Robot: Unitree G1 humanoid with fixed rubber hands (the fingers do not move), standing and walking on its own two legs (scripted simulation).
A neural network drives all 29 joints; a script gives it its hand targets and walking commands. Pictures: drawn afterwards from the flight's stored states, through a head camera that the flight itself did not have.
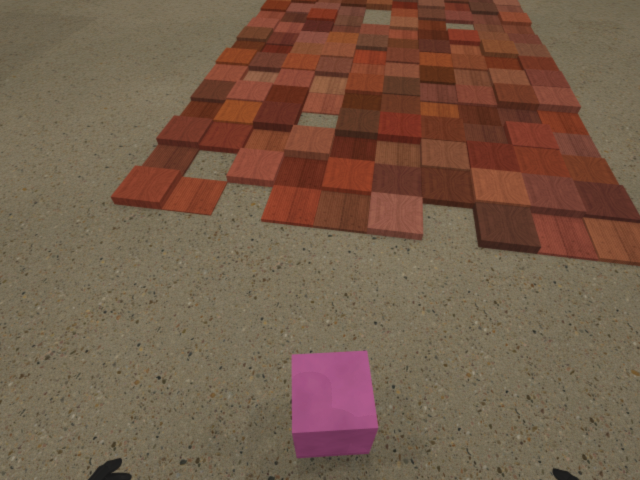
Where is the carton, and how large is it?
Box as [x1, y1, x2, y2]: [292, 351, 377, 457]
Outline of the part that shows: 366,351 292,354 292,435 297,457 368,453 377,429 377,421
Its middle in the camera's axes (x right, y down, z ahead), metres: +0.03 +0.48 +1.09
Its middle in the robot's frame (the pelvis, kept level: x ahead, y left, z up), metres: +0.43 +0.00 -0.66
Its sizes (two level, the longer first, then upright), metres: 0.210 0.200 0.250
